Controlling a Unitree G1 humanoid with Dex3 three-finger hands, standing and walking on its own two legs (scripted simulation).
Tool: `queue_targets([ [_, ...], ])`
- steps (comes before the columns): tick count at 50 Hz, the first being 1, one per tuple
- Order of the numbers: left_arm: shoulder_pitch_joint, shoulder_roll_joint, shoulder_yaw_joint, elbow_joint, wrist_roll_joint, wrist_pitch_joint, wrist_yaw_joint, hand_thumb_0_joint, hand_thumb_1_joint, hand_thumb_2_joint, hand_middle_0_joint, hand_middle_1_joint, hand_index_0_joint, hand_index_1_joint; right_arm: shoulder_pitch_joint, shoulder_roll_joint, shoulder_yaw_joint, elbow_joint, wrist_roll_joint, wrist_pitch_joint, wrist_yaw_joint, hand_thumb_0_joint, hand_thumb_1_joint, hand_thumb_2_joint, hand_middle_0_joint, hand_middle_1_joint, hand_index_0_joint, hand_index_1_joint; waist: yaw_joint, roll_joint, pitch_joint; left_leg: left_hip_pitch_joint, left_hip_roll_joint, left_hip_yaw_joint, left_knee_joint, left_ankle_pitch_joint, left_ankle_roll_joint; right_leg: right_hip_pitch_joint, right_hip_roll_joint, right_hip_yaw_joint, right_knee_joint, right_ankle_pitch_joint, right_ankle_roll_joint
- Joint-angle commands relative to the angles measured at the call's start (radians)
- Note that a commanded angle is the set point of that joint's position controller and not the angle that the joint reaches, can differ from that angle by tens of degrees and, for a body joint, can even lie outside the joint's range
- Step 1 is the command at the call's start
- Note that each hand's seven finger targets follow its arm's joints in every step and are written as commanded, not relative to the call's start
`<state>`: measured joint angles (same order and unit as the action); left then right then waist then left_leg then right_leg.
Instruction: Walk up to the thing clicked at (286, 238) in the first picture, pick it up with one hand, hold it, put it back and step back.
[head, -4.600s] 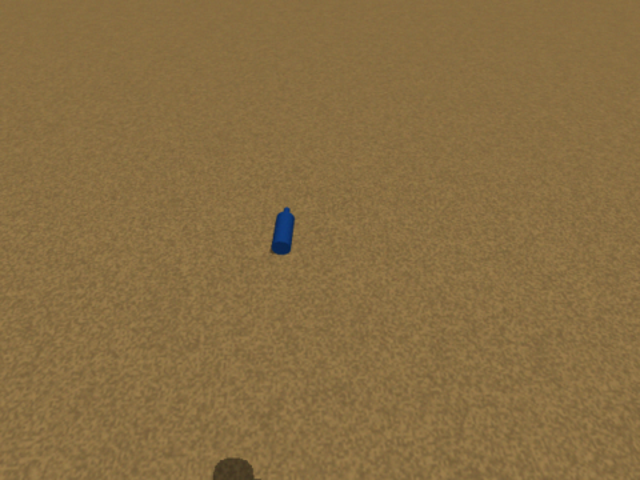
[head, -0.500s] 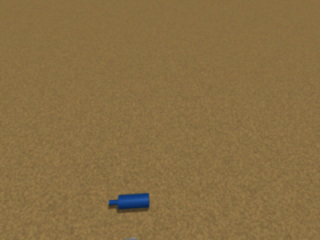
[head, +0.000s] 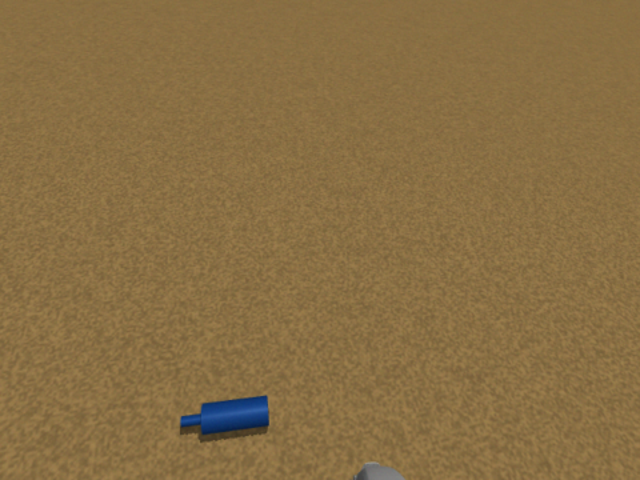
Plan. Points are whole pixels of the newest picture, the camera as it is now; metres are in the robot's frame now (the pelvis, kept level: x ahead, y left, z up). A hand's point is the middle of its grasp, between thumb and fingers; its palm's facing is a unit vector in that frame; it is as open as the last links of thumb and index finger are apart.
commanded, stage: walk up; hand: left
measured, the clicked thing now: (225, 415) +0.43 +0.20 -0.71
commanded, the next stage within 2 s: stand in 1.80 s
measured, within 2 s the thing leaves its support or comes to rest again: neither
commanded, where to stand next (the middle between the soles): +0.08 +0.00 m, yaw +4 degrees
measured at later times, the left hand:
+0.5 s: hand out of the picture +0.14 +0.21 -0.14, palm faces +0.04 -0.93 -0.37, open 7.4 cm
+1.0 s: hand out of the picture +0.13 +0.23 -0.13, palm faces +0.08 -0.94 -0.33, open 7.4 cm
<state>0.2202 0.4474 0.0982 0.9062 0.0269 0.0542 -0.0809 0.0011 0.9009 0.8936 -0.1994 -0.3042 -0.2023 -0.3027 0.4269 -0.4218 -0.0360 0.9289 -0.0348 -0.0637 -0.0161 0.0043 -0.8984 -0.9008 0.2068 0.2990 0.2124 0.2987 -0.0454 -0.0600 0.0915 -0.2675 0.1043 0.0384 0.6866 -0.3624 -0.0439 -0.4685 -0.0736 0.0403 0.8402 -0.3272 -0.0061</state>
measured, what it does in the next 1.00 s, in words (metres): steps on the spot: right foot, then left foot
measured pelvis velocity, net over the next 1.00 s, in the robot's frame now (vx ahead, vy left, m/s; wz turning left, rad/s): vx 0.05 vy -0.03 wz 0.08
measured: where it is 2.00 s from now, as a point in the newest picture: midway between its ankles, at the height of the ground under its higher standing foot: outside the picture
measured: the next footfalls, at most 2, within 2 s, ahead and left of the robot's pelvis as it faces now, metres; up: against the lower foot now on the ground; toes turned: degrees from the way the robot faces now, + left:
right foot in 0.04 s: +0.12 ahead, -0.16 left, +0.00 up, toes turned +0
left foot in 0.22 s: +0.07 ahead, +0.11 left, +0.00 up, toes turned +3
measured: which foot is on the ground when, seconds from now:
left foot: down 0.00-0.06, up 0.08-0.20, down 0.22-1.00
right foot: up 0.00-0.02, down 0.04-1.00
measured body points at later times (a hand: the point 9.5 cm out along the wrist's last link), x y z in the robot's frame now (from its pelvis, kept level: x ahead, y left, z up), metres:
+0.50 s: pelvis +0.04 -0.05 +0.00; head +0.08 -0.06 +0.45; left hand +0.14 +0.26 -0.11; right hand +0.18 -0.35 -0.12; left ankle +0.03 +0.11 -0.72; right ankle +0.08 -0.16 -0.72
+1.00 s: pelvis +0.05 -0.03 +0.03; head +0.07 -0.02 +0.48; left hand +0.12 +0.28 -0.11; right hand +0.14 -0.33 -0.11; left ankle +0.03 +0.11 -0.72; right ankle +0.08 -0.16 -0.72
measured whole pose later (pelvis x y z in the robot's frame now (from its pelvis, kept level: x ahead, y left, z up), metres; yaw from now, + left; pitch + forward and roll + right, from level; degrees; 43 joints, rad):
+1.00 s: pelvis +0.05 -0.03 +0.03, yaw +5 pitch -1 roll +0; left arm 0.03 0.36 0.03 1.15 0.00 0.00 -0.02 0.00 0.90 0.89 -0.20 -0.30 -0.20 -0.30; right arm 0.10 -0.36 0.01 1.16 -0.01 0.00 0.02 0.00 -0.90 -0.90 0.20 0.30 0.21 0.30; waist 0.00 0.00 0.07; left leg -0.17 0.02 -0.04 0.43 -0.24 -0.02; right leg -0.20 -0.06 -0.07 0.40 -0.18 0.03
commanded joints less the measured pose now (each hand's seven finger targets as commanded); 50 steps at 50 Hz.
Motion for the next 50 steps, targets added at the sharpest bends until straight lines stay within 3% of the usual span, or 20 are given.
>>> queue_targets([
  [1,0.058,0.151,0.053,-0.01,-0.006,-0.041,0.047,0.0,0.9,0.9,-0.2,-0.3,-0.2,-0.3,-0.088,-0.229,-0.05,-0.089,0.016,-0.001,-0.021,0.0,-0.9,-0.9,0.2,0.3,0.2,0.3,0.094,0.116,-0.072,-0.235,0.065,-0.058,0.022,0.146,0.149,0.342,0.059,-0.059,-0.258,0.02,-0.019],
  [2,0.056,0.209,0.064,-0.015,0.003,-0.056,0.058,0.0,0.9,0.9,-0.2,-0.3,-0.2,-0.3,-0.025,-0.156,-0.026,-0.087,0.027,0.003,-0.026,0.0,-0.9,-0.9,0.2,0.3,0.2,0.3,0.093,-0.071,-0.083,-0.268,-0.011,-0.038,0.217,0.101,0.102,0.348,-0.064,0.161,-0.367,0.026,-0.05],
  [3,-0.001,0.259,0.054,-0.045,-0.003,-0.065,0.068,0.0,0.9,0.9,-0.2,-0.3,-0.2,-0.3,-0.062,-0.123,-0.013,-0.1,0.043,0.006,-0.036,0.0,-0.9,-0.9,0.2,0.3,0.2,0.3,0.083,-0.194,-0.082,-0.315,-0.117,-0.047,0.261,-0.142,0.067,0.258,-0.232,0.455,-0.476,0.036,-0.161],
  [4,-0.067,0.274,0.051,-0.05,-0.007,-0.059,0.066,0.0,0.9,0.9,-0.2,-0.3,-0.2,-0.3,-0.095,-0.196,-0.039,-0.073,0.045,0.011,-0.049,0.0,-0.9,-0.9,0.2,0.3,0.2,0.3,0.078,-0.16,-0.07,-0.22,-0.082,-0.094,0.311,-0.237,0.068,0.14,-0.275,0.463,-0.476,0.0,-0.23],
  [5,-0.094,0.235,0.043,-0.055,-0.01,-0.056,0.066,0.0,0.9,0.9,-0.2,-0.3,-0.2,-0.3,-0.065,-0.21,-0.042,-0.044,0.051,0.01,-0.046,0.0,-0.9,-0.9,0.2,0.3,0.2,0.3,0.054,-0.117,-0.075,-0.21,-0.072,-0.1,0.311,-0.222,0.069,0.158,-0.222,0.361,-0.435,0.008,-0.216],
  [6,-0.119,0.213,0.031,-0.049,-0.012,-0.056,0.072,0.0,0.9,0.9,-0.2,-0.3,-0.2,-0.3,-0.045,-0.203,-0.035,-0.02,0.057,0.006,-0.042,0.0,-0.9,-0.9,0.2,0.3,0.2,0.3,0.037,-0.127,-0.091,-0.198,-0.067,-0.074,0.271,-0.183,0.07,0.171,-0.188,0.293,-0.382,0.095,-0.199],
  [9,-0.161,0.2,0.014,-0.033,-0.021,-0.052,0.077,0.0,0.9,0.9,-0.2,-0.3,-0.2,-0.3,-0.011,-0.186,-0.032,0.036,0.052,-0.002,-0.03,0.0,-0.9,-0.9,0.2,0.3,0.2,0.3,0.009,-0.154,-0.135,-0.036,-0.097,0.014,0.045,0.004,0.066,0.106,-0.141,0.163,-0.263,0.237,-0.17],
  [10,-0.146,0.186,0.004,-0.021,-0.028,-0.051,0.08,0.0,0.9,0.9,-0.2,-0.3,-0.2,-0.3,-0.034,-0.182,-0.031,0.038,0.043,-0.003,-0.027,0.0,-0.9,-0.9,0.2,0.3,0.2,0.3,0.007,-0.12,-0.137,0.003,-0.094,-0.007,-0.063,0.087,0.072,0.09,-0.133,0.143,-0.204,0.298,-0.149],
  [11,-0.127,0.153,-0.008,-0.015,-0.036,-0.053,0.081,0.0,0.9,0.9,-0.2,-0.3,-0.2,-0.3,-0.066,-0.211,-0.037,0.028,0.028,-0.006,-0.027,0.0,-0.9,-0.9,0.2,0.3,0.2,0.3,0.014,-0.027,-0.149,0.043,-0.017,-0.148,-0.13,0.187,0.096,0.048,-0.113,0.119,-0.119,0.327,-0.109],
  [12,-0.118,0.118,-0.019,-0.012,-0.046,-0.055,0.086,0.0,0.9,0.9,-0.2,-0.3,-0.2,-0.3,-0.134,-0.259,-0.043,0.004,0.023,-0.009,-0.022,0.0,-0.9,-0.9,0.2,0.3,0.2,0.3,0.046,0.1,-0.151,0.03,0.114,-0.368,-0.195,0.305,0.158,0.026,-0.028,0.036,-0.022,0.235,-0.05],
  [13,-0.128,0.128,-0.013,0.017,-0.05,-0.056,0.095,0.0,0.9,0.9,-0.2,-0.3,-0.2,-0.3,-0.209,-0.292,-0.045,0.001,0.035,-0.007,-0.015,0.0,-0.9,-0.9,0.2,0.3,0.2,0.3,0.059,0.139,-0.131,-0.013,0.168,-0.399,-0.171,0.418,0.233,0.087,0.023,-0.014,-0.037,0.117,-0.025],
  [14,-0.12,0.135,-0.014,0.035,-0.044,-0.066,0.1,0.0,0.9,0.9,-0.2,-0.3,-0.2,-0.3,-0.256,-0.271,-0.039,0.001,0.038,-0.005,-0.011,0.0,-0.9,-0.9,0.2,0.3,0.2,0.3,0.078,0.13,-0.145,-0.031,0.146,-0.332,-0.119,0.507,0.221,0.157,0.008,0.001,-0.116,0.146,-0.03],
  [15,-0.109,0.14,-0.015,0.052,-0.041,-0.079,0.1,0.0,0.9,0.9,-0.2,-0.3,-0.2,-0.3,-0.288,-0.231,-0.025,0.006,0.045,-0.001,-0.009,0.0,-0.9,-0.9,0.2,0.3,0.2,0.3,0.087,0.107,-0.178,-0.036,0.082,-0.228,-0.066,0.522,0.163,0.22,-0.017,0.03,-0.179,0.252,-0.041],
  [17,-0.153,0.185,-0.007,0.064,-0.042,-0.09,0.096,0.0,0.9,0.9,-0.2,-0.3,-0.2,-0.3,-0.253,-0.188,-0.013,0.032,0.052,0.012,-0.011,0.0,-0.9,-0.9,0.2,0.3,0.2,0.3,0.046,0.064,-0.194,-0.011,-0.029,-0.096,0.001,0.442,0.083,0.237,-0.116,0.124,-0.248,0.446,-0.097],
  [19,-0.177,0.188,-0.015,0.072,-0.041,-0.091,0.098,0.0,0.9,0.9,-0.2,-0.3,-0.2,-0.3,-0.279,-0.183,-0.013,0.053,0.053,0.022,-0.008,0.0,-0.9,-0.9,0.2,0.3,0.2,0.3,0.038,0.066,-0.197,0.016,-0.041,-0.086,-0.005,0.328,0.077,0.22,-0.155,0.149,-0.281,0.44,-0.122],
  [27,-0.271,0.15,-0.032,0.12,-0.026,-0.086,0.093,0.0,0.9,0.9,-0.2,-0.3,-0.2,-0.3,-0.364,-0.161,-0.003,0.109,0.041,0.035,0.013,0.0,-0.9,-0.9,0.2,0.3,0.2,0.3,0.035,-0.03,-0.164,0.056,-0.025,-0.112,-0.155,0.244,0.083,0.205,-0.108,0.072,-0.409,0.142,-0.05],
  [34,-0.292,0.135,-0.03,0.145,-0.028,-0.082,0.084,0.0,0.9,0.9,-0.2,-0.3,-0.2,-0.3,-0.406,-0.169,0.003,0.143,0.035,0.033,0.02,0.0,-0.9,-0.9,0.2,0.3,0.2,0.3,0.049,0.013,-0.142,0.044,-0.015,-0.127,-0.252,0.251,0.072,0.279,-0.082,0.028,-0.465,0.108,-0.028],
  [39,-0.291,0.129,-0.03,0.153,-0.028,-0.075,0.077,0.0,0.9,0.9,-0.2,-0.3,-0.2,-0.3,-0.413,-0.171,0.004,0.156,0.028,0.032,0.021,0.0,-0.9,-0.9,0.2,0.3,0.2,0.3,0.058,0.058,-0.12,0.001,0.003,-0.162,-0.336,0.163,0.07,0.321,-0.062,0.008,-0.492,0.025,-0.021],
  [44,-0.261,0.119,-0.032,0.165,-0.033,-0.076,0.075,0.0,0.9,0.9,-0.2,-0.3,-0.2,-0.3,-0.407,-0.172,0.004,0.161,0.029,0.024,0.016,0.0,-0.9,-0.9,0.2,0.3,0.2,0.3,0.065,0.105,-0.166,0.019,0.024,-0.174,-0.367,0.284,0.068,0.41,-0.055,-0.031,-0.46,0.189,-0.012],
  [50,-0.25,0.119,-0.036,0.175,-0.031,-0.077,0.077,0.0,0.9,0.9,-0.2,-0.3,-0.2,-0.3,-0.401,-0.163,0.0,0.158,0.031,0.031,0.013,0.0,-0.9,-0.9,0.2,0.3,0.2,0.3,0.055,0.096,-0.161,0.047,0.017,-0.162,-0.36,0.312,0.064,0.407,-0.064,-0.035,-0.487,0.226,-0.007],
])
